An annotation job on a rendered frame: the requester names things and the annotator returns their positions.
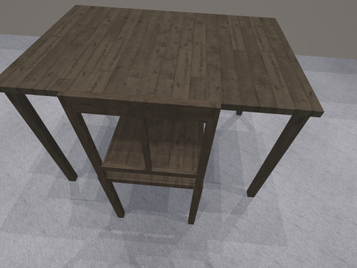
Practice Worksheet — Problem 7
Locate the table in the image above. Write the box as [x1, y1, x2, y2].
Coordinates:
[0, 5, 324, 198]

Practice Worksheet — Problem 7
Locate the chair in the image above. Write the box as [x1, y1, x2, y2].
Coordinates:
[57, 89, 221, 224]

